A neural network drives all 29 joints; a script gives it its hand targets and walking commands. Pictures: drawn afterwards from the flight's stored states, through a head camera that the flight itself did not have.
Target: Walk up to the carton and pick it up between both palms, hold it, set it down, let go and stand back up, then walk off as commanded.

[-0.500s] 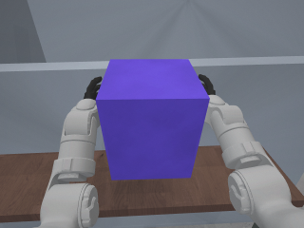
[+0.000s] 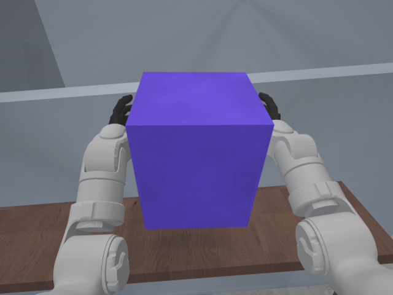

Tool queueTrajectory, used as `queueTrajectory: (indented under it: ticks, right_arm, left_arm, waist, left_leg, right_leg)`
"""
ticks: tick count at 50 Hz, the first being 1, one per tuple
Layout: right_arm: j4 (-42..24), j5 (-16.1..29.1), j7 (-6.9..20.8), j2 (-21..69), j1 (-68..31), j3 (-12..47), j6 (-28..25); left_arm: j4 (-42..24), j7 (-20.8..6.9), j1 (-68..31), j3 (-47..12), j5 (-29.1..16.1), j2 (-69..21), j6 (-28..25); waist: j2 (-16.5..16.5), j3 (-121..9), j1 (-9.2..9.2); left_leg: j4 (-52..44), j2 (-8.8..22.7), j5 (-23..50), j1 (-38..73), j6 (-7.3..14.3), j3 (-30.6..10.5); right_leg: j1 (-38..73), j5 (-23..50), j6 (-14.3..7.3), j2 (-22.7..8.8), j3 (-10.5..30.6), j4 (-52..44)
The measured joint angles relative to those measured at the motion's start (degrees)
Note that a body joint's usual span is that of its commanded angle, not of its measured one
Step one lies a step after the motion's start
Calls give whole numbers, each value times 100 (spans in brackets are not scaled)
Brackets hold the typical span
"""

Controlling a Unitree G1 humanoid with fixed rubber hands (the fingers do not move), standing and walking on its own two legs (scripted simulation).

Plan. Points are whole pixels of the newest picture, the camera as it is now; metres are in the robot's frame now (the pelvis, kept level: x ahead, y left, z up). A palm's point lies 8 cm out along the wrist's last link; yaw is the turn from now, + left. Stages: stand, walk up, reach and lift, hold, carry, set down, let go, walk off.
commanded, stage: hold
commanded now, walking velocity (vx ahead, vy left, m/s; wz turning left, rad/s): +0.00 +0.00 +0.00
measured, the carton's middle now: (195, 150) +0.36 +0.01 +0.21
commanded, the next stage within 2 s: none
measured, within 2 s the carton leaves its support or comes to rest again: neither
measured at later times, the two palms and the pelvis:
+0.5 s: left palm (104, 142) +0.36 +0.19 +0.25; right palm (254, 118) +0.37 -0.11 +0.27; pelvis +0.00 +0.00 +0.00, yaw +0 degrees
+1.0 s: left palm (120, 133) +0.36 +0.16 +0.26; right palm (269, 127) +0.38 -0.14 +0.25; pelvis +0.00 +0.00 +0.00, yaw +0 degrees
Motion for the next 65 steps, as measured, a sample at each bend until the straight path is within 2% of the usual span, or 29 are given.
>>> queueTrajectory:
  ticks: [4,8,19,24,30,40,44,50,60,65]
  right_arm:
    - [0,0,-7,0,0,0,5]
    - [2,0,-41,1,-1,1,104]
    - [-19,0,-128,37,-37,0,175]
    - [-20,0,-94,37,-106,-1,86]
    - [-19,0,-19,36,-109,-118,6]
    - [-19,0,31,-13,-109,-188,30]
    - [-18,0,7,-12,-109,-176,87]
    - [-115,0,-129,-12,-111,54,200]
    - [-177,0,-158,-7,-110,108,225]
    - [-177,0,-73,-4,-109,74,92]
  left_arm:
    - [4,0,0,0,0,0,1]
    - [109,-59,1,44,0,-1,2]
    - [170,-138,-21,85,6,40,-1]
    - [14,-103,-21,85,7,51,-2]
    - [-41,-29,-61,84,7,10,1]
    - [-41,0,-62,85,106,-89,7]
    - [8,-69,-62,115,142,-89,18]
    - [57,-233,-62,202,141,-11,17]
    - [2,-279,-63,202,144,25,41]
    - [-178,-190,-72,201,144,1,88]
  waist:
    - [139,0,0]
    - [97,2,-1]
    - [-664,8,0]
    - [-816,-6,0]
    - [-614,-8,0]
    - [141,62,0]
    - [224,116,-1]
    - [-10,139,-1]
    - [-780,69,0]
    - [-819,28,0]
  left_leg:
    - [0,0,2,0,1,0]
    - [-1,0,2,0,13,-1]
    - [-1,-3,-5,0,16,-1]
    - [20,-9,-14,1,15,0]
    - [52,-10,-27,1,10,0]
    - [43,-10,-18,4,10,-1]
    - [-18,-10,11,33,11,-1]
    - [-84,-10,39,64,12,-1]
    - [-80,-16,38,65,12,-1]
    - [-20,-17,8,65,2,0]
  right_leg:
    - [0,0,1,0,0,0]
    - [0,0,9,1,0,0]
    - [1,0,11,-2,-1,0]
    - [11,0,11,-9,0,0]
    - [26,0,10,-10,0,0]
    - [26,0,10,-10,0,0]
    - [26,0,10,-10,-2,0]
    - [26,-1,11,-8,-3,0]
    - [30,-1,10,-15,-3,0]
    - [58,-1,4,-16,-2,0]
